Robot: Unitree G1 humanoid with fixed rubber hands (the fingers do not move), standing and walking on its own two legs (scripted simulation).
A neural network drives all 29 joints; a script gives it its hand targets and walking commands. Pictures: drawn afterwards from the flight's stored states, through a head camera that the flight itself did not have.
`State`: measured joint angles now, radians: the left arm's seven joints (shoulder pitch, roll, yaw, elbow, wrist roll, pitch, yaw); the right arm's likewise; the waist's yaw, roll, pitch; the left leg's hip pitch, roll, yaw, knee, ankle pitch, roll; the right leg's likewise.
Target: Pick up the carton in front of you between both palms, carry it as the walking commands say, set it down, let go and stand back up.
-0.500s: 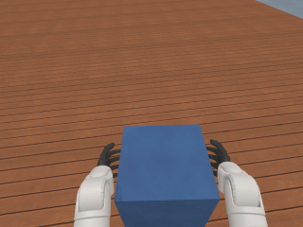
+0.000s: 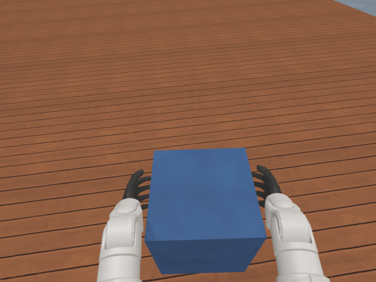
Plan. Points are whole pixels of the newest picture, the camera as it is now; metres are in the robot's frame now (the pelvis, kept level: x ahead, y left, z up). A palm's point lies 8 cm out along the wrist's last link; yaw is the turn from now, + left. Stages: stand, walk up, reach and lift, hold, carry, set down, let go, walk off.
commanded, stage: carry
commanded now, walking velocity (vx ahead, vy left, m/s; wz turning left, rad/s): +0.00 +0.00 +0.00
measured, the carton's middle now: (201, 214) +0.31 +0.00 -0.03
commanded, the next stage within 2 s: none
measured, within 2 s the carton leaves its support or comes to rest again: neither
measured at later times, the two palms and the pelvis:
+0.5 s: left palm (129, 207) +0.29 +0.15 +0.04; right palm (271, 202) +0.29 -0.15 +0.04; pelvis +0.00 +0.00 +0.00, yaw +0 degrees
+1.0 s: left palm (147, 141) +0.47 +0.13 +0.06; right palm (259, 137) +0.47 -0.16 +0.06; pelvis +0.18 -0.01 +0.02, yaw +0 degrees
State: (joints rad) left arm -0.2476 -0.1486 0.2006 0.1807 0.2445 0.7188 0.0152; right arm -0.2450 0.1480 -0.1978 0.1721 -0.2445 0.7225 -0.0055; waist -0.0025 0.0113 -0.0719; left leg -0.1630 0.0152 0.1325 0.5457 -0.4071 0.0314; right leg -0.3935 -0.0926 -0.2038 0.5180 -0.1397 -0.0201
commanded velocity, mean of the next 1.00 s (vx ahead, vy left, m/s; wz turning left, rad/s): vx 0.30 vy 0.00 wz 0.00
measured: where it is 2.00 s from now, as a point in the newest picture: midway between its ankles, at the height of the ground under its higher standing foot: (199, 275)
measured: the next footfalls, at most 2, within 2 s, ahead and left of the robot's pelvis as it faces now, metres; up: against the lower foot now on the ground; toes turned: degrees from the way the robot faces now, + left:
left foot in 1.08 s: +0.39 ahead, +0.11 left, +0.00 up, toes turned +4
right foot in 1.42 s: +0.45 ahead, -0.11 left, +0.00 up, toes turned +11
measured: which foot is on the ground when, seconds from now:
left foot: down 0.00-0.70, up 0.72-1.00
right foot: down 0.00-1.00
